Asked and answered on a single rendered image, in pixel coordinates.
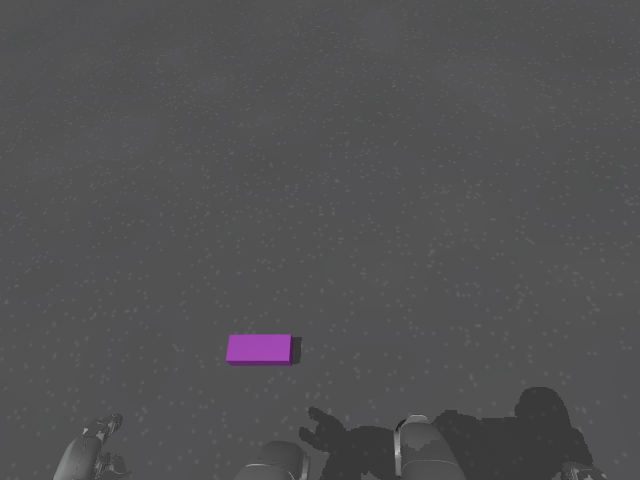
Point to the left robot hand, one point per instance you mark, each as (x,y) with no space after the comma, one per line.
(82,459)

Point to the carton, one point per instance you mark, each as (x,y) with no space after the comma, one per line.
(260,350)

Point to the right robot hand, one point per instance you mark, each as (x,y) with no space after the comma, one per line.
(577,471)

